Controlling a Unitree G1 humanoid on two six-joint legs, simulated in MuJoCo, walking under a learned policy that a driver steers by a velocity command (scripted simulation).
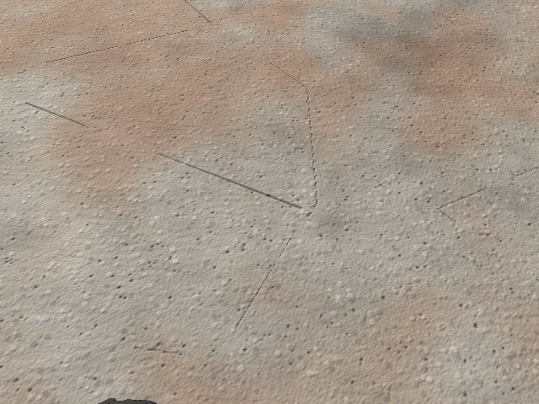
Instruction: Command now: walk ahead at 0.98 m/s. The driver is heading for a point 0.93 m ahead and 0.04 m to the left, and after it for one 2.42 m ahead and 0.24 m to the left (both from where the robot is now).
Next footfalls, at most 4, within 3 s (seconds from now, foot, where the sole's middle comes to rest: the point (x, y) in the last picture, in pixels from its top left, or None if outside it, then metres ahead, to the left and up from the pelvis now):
0.14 right None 0.36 -0.08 -0.77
0.60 left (230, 290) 0.82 0.09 -0.77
1.02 right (271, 186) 1.20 -0.05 -0.77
1.38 left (201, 203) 1.14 0.18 -0.77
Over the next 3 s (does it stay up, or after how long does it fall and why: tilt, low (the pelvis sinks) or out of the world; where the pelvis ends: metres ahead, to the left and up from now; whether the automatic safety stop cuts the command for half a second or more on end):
stays up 1.13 0.07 0.00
